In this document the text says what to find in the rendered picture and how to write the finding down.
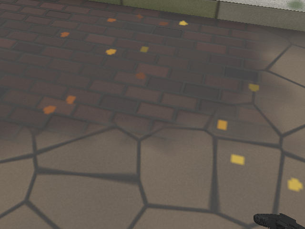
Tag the robot right hand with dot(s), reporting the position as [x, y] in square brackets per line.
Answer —
[274, 221]

